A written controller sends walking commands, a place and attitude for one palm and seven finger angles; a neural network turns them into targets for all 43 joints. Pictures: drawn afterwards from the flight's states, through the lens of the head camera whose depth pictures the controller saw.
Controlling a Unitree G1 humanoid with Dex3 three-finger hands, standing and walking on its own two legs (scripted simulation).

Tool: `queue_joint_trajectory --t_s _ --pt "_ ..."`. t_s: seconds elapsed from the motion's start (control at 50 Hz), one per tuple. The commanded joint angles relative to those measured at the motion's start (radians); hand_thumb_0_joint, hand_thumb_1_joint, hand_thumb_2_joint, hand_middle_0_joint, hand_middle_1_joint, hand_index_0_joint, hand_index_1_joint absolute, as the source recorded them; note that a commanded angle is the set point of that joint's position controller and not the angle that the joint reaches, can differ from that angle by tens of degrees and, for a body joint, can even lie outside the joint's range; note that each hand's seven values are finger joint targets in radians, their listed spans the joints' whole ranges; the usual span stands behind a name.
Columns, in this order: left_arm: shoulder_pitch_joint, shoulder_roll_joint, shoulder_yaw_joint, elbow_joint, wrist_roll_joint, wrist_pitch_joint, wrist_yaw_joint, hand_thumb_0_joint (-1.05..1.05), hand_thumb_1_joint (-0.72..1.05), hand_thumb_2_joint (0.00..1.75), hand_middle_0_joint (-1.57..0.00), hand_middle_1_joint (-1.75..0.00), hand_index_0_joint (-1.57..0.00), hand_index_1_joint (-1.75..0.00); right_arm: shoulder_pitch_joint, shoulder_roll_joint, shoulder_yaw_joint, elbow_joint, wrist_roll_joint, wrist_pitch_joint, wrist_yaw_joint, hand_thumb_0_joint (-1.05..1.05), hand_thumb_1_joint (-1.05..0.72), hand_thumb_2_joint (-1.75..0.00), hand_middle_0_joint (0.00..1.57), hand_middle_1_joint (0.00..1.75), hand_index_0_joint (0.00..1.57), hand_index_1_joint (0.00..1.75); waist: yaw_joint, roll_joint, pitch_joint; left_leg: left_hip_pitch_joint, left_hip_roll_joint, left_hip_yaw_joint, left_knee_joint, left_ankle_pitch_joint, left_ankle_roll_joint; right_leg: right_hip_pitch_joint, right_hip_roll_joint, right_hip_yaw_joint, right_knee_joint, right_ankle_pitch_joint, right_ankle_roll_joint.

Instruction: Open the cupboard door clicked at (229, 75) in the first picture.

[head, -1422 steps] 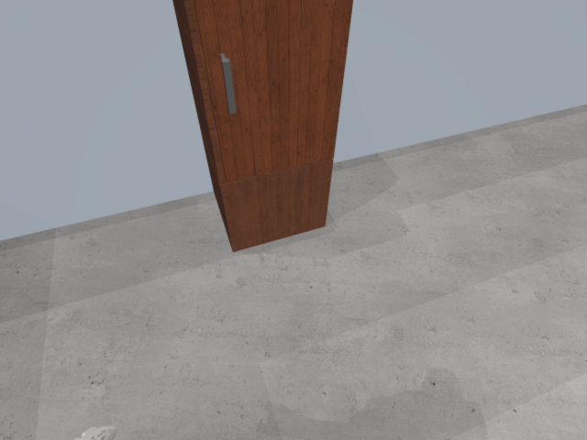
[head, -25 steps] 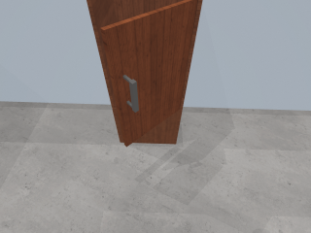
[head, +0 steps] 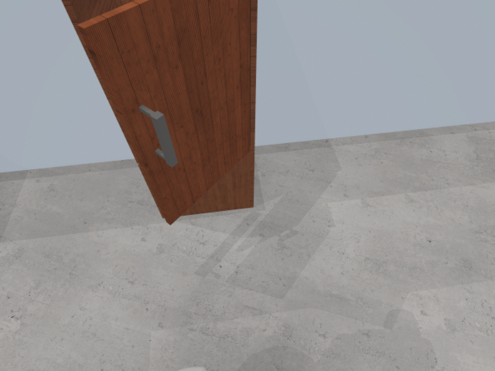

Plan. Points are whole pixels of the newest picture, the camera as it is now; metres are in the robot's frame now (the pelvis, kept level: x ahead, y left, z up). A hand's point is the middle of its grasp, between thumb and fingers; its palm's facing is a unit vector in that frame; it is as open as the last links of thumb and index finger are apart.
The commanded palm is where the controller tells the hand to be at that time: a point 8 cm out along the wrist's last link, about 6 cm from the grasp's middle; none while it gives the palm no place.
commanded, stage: walk to a spot facing it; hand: left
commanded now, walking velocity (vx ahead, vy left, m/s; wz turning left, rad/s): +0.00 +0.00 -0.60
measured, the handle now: (159, 137) +0.54 +0.24 +0.02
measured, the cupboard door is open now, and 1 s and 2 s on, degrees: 44 44 44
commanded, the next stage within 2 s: none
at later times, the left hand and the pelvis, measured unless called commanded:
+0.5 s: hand out of the picture +0.09 +0.20 -0.17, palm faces -0.18 -0.96 -0.23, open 7.3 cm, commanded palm none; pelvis +0.00 +0.01 +0.00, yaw -16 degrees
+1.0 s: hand (199, 344) +0.18 +0.11 -0.16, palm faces -0.55 -0.80 -0.24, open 7.3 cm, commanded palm none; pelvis -0.01 -0.01 +0.00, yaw -34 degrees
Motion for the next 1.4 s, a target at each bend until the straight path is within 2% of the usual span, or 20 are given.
queue_joint_trajectory --t_s 0.0,0.02,0.04,0.14,0.38,0.42,0.44,0.46,0.58,0.7,0.74,0.8,0.98,1.02,1.04,1.14,1.26,1.28,1.32,1.38 --pt "0.147 0.093 0.024 -0.05 0.003 -0.032 -0.002 0.0 0.9 0.9 -0.2 -0.3 -0.2 -0.3 -0.036 -0.19 -0.042 -0.094 0.004 -0.009 -0.005 0.0 -0.9 -0.9 0.2 0.3 0.2 0.3 0.061 0.053 -0.128 -0.028 0.206 -0.119 0.008 0.191 0.082 0.143 -0.058 0.004 -0.249 0.232 0.007" --pt "0.155 0.195 0.04 -0.053 0.016 -0.044 0.01 0.0 0.9 0.9 -0.2 -0.3 -0.2 -0.3 -0.034 -0.125 -0.037 -0.119 0.015 -0.001 0.001 0.0 -0.9 -0.9 0.2 0.3 0.2 0.3 0.053 -0.268 -0.107 -0.196 0.035 0.003 0.24 -0.105 -0.011 0.204 -0.258 0.331 -0.444 0.412 -0.052" --pt "0.152 0.258 0.048 -0.059 0.008 -0.045 0.019 0.0 0.9 0.9 -0.2 -0.3 -0.2 -0.3 -0.072 -0.117 -0.033 -0.151 0.012 0.005 0.012 0.0 -0.9 -0.9 0.2 0.3 0.2 0.3 0.071 -0.304 -0.081 -0.28 -0.036 -0.043 0.438 -0.343 -0.034 0.176 -0.392 0.463 -0.453 0.618 -0.143" --pt "0.055 0.183 0.037 -0.095 0.004 -0.055 0.041 0.0 0.9 0.9 -0.2 -0.3 -0.2 -0.3 -0.083 -0.094 -0.031 -0.137 0.015 0.007 0.016 0.0 -0.9 -0.9 0.2 0.3 0.2 0.3 0.011 -0.069 -0.117 -0.293 -0.007 -0.164 0.543 -0.189 -0.046 0.23 -0.262 0.356 -0.336 0.74 -0.187" --pt "0.034 0.211 0.049 -0.139 0.004 -0.04 0.034 0.0 0.9 0.9 -0.2 -0.3 -0.2 -0.3 -0.062 -0.097 -0.024 -0.184 0.034 -0.008 0.004 0.0 -0.9 -0.9 0.2 0.3 0.2 0.3 -0.015 -0.122 -0.148 -0.036 -0.075 -0.168 0.066 -0.097 -0.032 0.139 -0.169 0.441 -0.279 0.764 -0.136" --pt "-0.004 0.166 0.037 -0.163 -0.007 -0.036 0.03 0.0 0.9 0.9 -0.2 -0.3 -0.2 -0.3 0.039 -0.156 -0.029 -0.158 0.028 -0.025 -0.003 0.0 -0.9 -0.9 0.2 0.3 0.2 0.3 -0.063 -0.005 -0.177 0.253 0.046 -0.269 -0.196 0.038 0.007 -0.099 -0.058 0.348 -0.181 0.478 -0.044" --pt "0.027 0.109 0.024 -0.18 -0.013 -0.037 0.015 0.0 0.9 0.9 -0.2 -0.3 -0.2 -0.3 0.051 -0.252 -0.049 -0.17 0.014 -0.031 -0.004 0.0 -0.9 -0.9 0.2 0.3 0.2 0.3 -0.051 0.276 -0.191 0.35 0.313 -0.535 -0.272 0.15 0.107 -0.269 0.067 0.177 0.01 0.008 0.021" --pt "-0.004 0.133 0.024 -0.208 -0.004 -0.041 0.006 0.0 0.9 0.9 -0.2 -0.3 -0.2 -0.3 0.072 -0.283 -0.048 -0.184 0.004 -0.025 -0.01 0.0 -0.9 -0.9 0.2 0.3 0.2 0.3 -0.057 0.259 -0.146 0.24 0.451 -0.615 -0.283 0.244 0.219 -0.294 0.033 0.059 0.225 -0.177 0.058" --pt "-0.054 0.098 0.013 -0.2 0.0 -0.027 -0.029 0.0 0.9 0.9 -0.2 -0.3 -0.2 -0.3 0.0 -0.204 -0.025 -0.205 -0.009 -0.028 -0.005 0.0 -0.9 -0.9 0.2 0.3 0.2 0.3 -0.017 0.233 -0.127 0.159 0.224 -0.178 -0.155 0.544 0.135 -0.201 -0.049 -0.046 0.212 -0.019 0.079" --pt "0.032 0.142 0.019 -0.17 -0.002 -0.041 -0.03 0.0 0.9 0.9 -0.2 -0.3 -0.2 -0.3 0.026 -0.24 -0.045 -0.194 0.006 -0.01 0.013 0.0 -0.9 -0.9 0.2 0.3 0.2 0.3 0.019 0.162 -0.149 -0.001 0.193 -0.08 0.05 0.296 0.034 0.167 -0.026 -0.101 -0.245 0.278 0.026" --pt "0.123 0.332 0.052 -0.149 0.005 -0.053 0.001 0.0 0.9 0.9 -0.2 -0.3 -0.2 -0.3 -0.028 -0.131 -0.02 -0.262 0.02 -0.002 0.023 0.0 -0.9 -0.9 0.2 0.3 0.2 0.3 0.08 -0.31 -0.171 -0.308 -0.012 -0.017 0.488 -0.408 -0.058 0.294 -0.436 0.44 -0.41 0.742 -0.17" --pt "-0.007 0.253 0.039 -0.178 0.005 -0.035 0.022 0.0 0.9 0.9 -0.2 -0.3 -0.2 -0.3 -0.034 -0.165 -0.028 -0.217 0.019 0.01 0.017 0.0 -0.9 -0.9 0.2 0.3 0.2 0.3 0.029 -0.262 -0.124 -0.314 0.032 -0.16 0.621 -0.257 -0.045 0.149 -0.306 0.352 -0.394 0.416 -0.185" --pt "-0.113 0.214 0.027 -0.198 -0.001 -0.024 0.016 0.0 0.9 0.9 -0.2 -0.3 -0.2 -0.3 0.164 -0.121 -0.015 -0.146 0.023 -0.011 0.016 0.0 -0.9 -0.9 0.2 0.3 0.2 0.3 -0.076 -0.111 -0.129 0.12 -0.039 -0.107 -0.044 -0.043 -0.03 -0.114 -0.169 0.321 -0.328 0.235 -0.091" --pt "-0.086 0.11 0.004 -0.233 -0.017 -0.017 -0.001 0.0 0.9 0.9 -0.2 -0.3 -0.2 -0.3 0.19 -0.286 -0.042 -0.158 -0.002 -0.029 0.004 0.0 -0.9 -0.9 0.2 0.3 0.2 0.3 -0.074 0.351 -0.106 0.21 0.358 -0.568 -0.357 -0.151 0.125 -0.353 0.058 0.057 0.053 -0.083 0.032" --pt "-0.12 0.149 0.008 -0.254 -0.006 -0.029 -0.011 0.0 0.9 0.9 -0.2 -0.3 -0.2 -0.3 0.169 -0.295 -0.041 -0.183 0.002 -0.031 -0.005 0.0 -0.9 -0.9 0.2 0.3 0.2 0.3 -0.068 0.217 -0.098 0.079 0.446 -0.594 -0.358 -0.094 0.2 -0.289 -0.014 0.04 0.222 -0.099 0.047" --pt "-0.109 0.086 0.01 -0.202 0.001 -0.022 -0.038 0.0 0.9 0.9 -0.2 -0.3 -0.2 -0.3 0.074 -0.2 -0.016 -0.185 -0.008 -0.038 0.002 0.0 -0.9 -0.9 0.2 0.3 0.2 0.3 -0.023 0.203 -0.094 0.114 0.238 -0.166 -0.25 0.207 0.113 -0.239 -0.064 -0.052 0.252 0.037 0.076" --pt "-0.108 0.076 0.001 -0.191 0.004 -0.051 -0.047 0.0 0.9 0.9 -0.2 -0.3 -0.2 -0.3 0.175 -0.231 -0.04 -0.133 -0.005 -0.035 0.022 0.0 -0.9 -0.9 0.2 0.3 0.2 0.3 -0.056 0.19 -0.13 0.11 0.254 -0.075 -0.141 -0.018 0.075 0.016 -0.007 -0.172 -0.198 0.074 0.031" --pt "-0.015 0.107 0.013 -0.16 0.005 -0.056 -0.041 0.0 0.9 0.9 -0.2 -0.3 -0.2 -0.3 0.143 -0.219 -0.038 -0.143 -0.001 -0.034 0.028 0.0 -0.9 -0.9 0.2 0.3 0.2 0.3 -0.004 0.111 -0.141 -0.004 0.219 -0.025 -0.029 -0.106 0.039 0.185 -0.016 -0.145 -0.295 0.129 0.008" --pt "0.195 0.306 0.061 -0.094 0.001 -0.066 -0.01 0.0 0.9 0.9 -0.2 -0.3 -0.2 -0.3 -0.055 -0.121 -0.012 -0.245 0.015 -0.032 0.044 0.0 -0.9 -0.9 0.2 0.3 0.2 0.3 0.138 -0.381 -0.087 -0.503 0.005 0.036 0.463 -0.463 -0.049 0.419 -0.422 0.521 -0.548 -0.007 -0.196" --pt "0.08 0.215 0.039 -0.118 0.0 -0.08 0.015 0.0 0.9 0.9 -0.2 -0.3 -0.2 -0.3 -0.088 -0.153 -0.03 -0.225 0.008 -0.035 0.051 0.0 -0.9 -0.9 0.2 0.3 0.2 0.3 0.05 -0.169 -0.011 -0.49 0.075 -0.145 0.563 -0.198 -0.044 0.24 -0.349 0.421 -0.545 -0.087 -0.208"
